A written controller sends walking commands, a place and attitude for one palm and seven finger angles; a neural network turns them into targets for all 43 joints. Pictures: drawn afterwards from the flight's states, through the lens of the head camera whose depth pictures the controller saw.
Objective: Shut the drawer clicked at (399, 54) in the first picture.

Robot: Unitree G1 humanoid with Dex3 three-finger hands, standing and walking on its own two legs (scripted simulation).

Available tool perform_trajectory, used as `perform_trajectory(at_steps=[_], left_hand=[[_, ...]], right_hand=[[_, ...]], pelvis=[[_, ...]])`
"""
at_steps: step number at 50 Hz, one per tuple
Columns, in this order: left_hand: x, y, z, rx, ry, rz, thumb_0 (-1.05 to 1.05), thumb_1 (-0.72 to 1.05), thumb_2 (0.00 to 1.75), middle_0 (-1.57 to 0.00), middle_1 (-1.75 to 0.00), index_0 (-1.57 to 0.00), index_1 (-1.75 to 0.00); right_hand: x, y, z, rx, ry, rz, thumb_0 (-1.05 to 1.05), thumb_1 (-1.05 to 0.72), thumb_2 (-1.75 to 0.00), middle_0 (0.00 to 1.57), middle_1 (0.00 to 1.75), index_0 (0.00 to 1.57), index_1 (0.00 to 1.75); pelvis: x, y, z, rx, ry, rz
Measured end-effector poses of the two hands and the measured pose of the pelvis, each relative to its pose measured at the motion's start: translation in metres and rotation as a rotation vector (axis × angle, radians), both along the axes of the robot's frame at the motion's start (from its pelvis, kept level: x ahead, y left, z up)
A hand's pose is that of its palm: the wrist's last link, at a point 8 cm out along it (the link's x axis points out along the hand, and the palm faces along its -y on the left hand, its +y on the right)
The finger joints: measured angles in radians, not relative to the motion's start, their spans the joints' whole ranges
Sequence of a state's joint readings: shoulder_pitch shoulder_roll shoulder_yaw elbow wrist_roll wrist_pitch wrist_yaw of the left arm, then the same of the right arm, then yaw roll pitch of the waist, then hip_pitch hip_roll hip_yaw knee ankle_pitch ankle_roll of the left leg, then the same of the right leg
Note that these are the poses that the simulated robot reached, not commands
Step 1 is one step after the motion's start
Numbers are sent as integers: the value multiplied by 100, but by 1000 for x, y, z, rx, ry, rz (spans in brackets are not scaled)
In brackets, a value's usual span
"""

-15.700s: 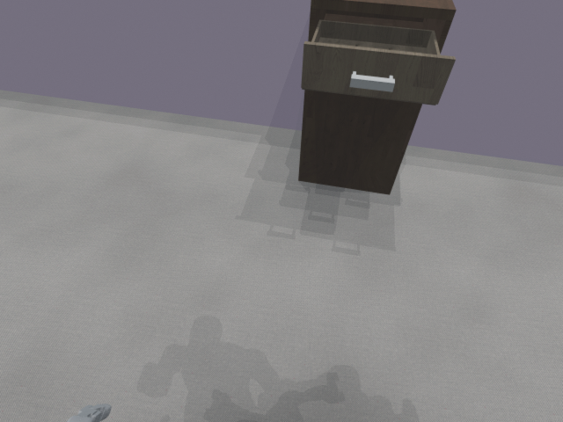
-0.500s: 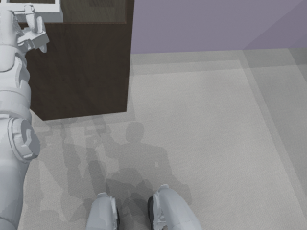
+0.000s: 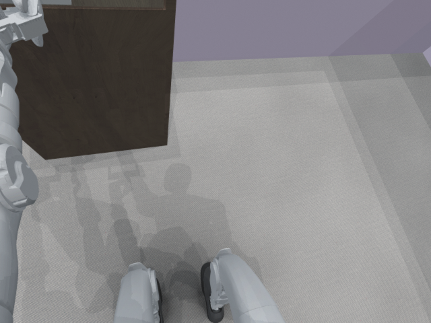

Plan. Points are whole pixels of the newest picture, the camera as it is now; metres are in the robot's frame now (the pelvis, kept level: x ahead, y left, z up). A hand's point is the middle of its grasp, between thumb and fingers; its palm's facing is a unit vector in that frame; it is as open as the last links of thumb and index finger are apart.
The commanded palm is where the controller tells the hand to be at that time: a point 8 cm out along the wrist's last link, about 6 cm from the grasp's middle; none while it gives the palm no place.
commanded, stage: pull the fist back off the drawer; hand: left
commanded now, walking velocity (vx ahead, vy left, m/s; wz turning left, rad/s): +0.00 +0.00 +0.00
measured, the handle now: out of the picture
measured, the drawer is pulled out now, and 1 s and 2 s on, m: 0.00 0.00 0.00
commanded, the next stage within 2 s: draw the hand back to the body in 0.54 s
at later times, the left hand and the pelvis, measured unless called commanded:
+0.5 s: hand (43, 21) +0.59 +0.18 +0.09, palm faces +0.06 -1.00 -0.02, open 3.1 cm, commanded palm +0.56 +0.21 +0.09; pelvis +0.02 +0.00 +0.01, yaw -1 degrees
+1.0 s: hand out of the picture +0.49 +0.20 +0.14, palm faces +0.08 -1.00 -0.03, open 3.2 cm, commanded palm +0.44 +0.24 +0.15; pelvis +0.08 +0.00 +0.07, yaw +0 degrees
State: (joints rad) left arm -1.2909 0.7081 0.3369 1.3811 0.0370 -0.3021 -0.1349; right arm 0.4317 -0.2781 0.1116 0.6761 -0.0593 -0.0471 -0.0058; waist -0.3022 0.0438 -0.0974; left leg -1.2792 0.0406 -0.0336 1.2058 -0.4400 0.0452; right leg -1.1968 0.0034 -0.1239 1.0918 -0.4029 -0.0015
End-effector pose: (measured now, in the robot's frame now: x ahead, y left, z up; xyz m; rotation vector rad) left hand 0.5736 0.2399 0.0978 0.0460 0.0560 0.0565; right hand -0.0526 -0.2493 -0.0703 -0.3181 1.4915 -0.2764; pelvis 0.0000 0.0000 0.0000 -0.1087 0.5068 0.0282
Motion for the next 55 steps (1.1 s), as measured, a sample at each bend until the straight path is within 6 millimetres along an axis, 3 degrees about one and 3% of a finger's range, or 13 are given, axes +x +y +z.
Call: perform_trajectory(at_steps=[17, 27, 36, 43, 55], left_hand=[[-3, -3, -4, -17, -19, 2, 3, 67, 92, -140, -160, -140, -160], [-7, -12, -6, -29, -14, 8, 0, 80, 89, -140, -160, -140, -160], [-10, -8, -5, -28, -27, 14, 0, 80, 88, -140, -160, -140, -160], [-53, 3, 19, -5, -54, -2, 1, 86, 89, -139, -160, -140, -160], [-143, 15, 60, -8, -85, 8, 2, 89, 90, -140, -160, -140, -160]], right_hand=[[17, 1, -2, 37, 1, -1, 0, -90, -90, 20, 30, 21, 30], [51, -1, 2, 65, -43, -22, 0, -90, -90, 20, 30, 21, 30], [85, -7, 5, 70, -69, -30, 0, -90, -90, 20, 30, 21, 30], [126, -4, 22, 112, -165, -55, 0, -90, -90, 20, 30, 21, 30], [239, -5, 51, 122, -502, 100, 0, -90, -90, 20, 30, 20, 30]], pelvis=[[7, 1, 3, 4, -9, -6], [29, 0, 17, 21, -40, -29], [49, -2, 26, 34, -58, -40], [71, -2, 51, 46, -123, -53], [82, -1, 74, 64, -275, -7]])
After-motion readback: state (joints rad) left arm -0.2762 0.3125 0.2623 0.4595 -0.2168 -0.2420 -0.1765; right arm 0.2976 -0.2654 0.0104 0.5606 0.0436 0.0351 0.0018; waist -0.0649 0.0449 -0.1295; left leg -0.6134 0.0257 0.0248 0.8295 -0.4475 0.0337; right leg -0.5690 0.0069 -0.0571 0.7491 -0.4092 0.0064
